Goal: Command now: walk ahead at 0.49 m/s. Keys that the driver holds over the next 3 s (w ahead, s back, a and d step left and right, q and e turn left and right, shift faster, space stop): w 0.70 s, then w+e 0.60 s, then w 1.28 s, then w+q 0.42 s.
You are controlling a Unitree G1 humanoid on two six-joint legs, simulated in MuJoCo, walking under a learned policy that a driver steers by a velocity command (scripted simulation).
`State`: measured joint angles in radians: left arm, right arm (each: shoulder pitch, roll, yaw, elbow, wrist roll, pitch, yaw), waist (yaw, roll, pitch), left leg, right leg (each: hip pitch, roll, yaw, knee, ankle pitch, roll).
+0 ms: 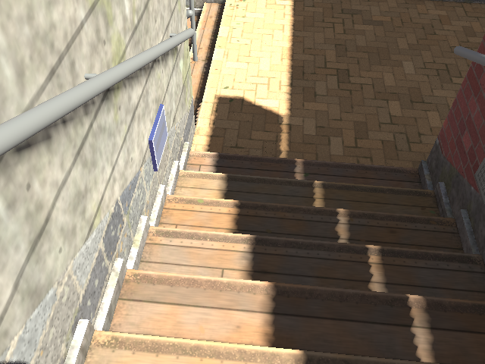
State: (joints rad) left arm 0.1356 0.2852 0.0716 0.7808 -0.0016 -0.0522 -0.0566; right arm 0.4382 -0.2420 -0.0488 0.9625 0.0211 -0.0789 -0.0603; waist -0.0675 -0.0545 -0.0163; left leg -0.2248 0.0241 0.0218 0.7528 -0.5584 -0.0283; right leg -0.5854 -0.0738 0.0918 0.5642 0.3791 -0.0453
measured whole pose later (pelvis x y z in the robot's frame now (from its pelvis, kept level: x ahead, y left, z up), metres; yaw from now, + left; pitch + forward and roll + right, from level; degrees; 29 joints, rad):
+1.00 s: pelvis +0.54 -0.01 -0.29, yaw -7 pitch +2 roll +2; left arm 0.25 0.24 0.08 0.83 -0.02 0.00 0.02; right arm 0.43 -0.17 -0.02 1.00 -0.02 -0.09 0.00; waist -0.02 -0.06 -0.02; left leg -0.26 -0.02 0.15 0.63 -0.40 0.06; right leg -0.81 -0.04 0.19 1.15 -0.02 -0.03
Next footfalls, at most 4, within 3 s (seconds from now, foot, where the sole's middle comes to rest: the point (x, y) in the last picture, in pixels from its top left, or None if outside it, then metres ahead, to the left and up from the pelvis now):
0.10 right None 0.19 -0.15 -0.89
0.72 left None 0.55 0.08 -1.04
1.30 right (286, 320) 0.82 -0.22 -1.20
1.86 left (248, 261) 1.18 -0.10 -1.35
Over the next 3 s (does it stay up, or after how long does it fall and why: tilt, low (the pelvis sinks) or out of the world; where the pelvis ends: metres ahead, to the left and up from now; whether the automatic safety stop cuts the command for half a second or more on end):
stays up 1.63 -0.37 -0.82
